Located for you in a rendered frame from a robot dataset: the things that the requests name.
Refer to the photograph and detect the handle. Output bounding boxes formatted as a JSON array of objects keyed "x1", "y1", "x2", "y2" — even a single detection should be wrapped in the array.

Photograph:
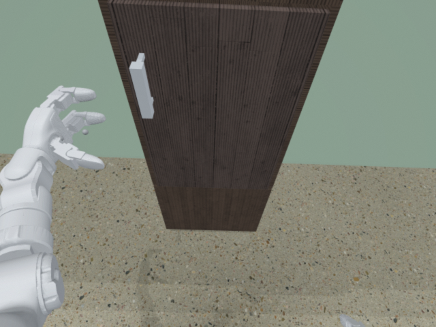
[{"x1": 129, "y1": 53, "x2": 154, "y2": 119}]

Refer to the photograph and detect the cupboard door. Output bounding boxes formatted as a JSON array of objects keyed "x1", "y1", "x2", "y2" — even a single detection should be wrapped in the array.
[{"x1": 107, "y1": 0, "x2": 330, "y2": 189}]

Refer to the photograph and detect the left robot forearm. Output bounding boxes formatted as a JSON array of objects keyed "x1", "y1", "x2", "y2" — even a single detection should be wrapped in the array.
[{"x1": 0, "y1": 147, "x2": 57, "y2": 262}]

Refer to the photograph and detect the robot left hand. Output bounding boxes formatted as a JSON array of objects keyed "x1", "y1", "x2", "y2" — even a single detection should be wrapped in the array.
[{"x1": 22, "y1": 86, "x2": 106, "y2": 170}]

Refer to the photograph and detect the robot left upper arm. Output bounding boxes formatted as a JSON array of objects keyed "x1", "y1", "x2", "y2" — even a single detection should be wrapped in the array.
[{"x1": 0, "y1": 252, "x2": 65, "y2": 327}]

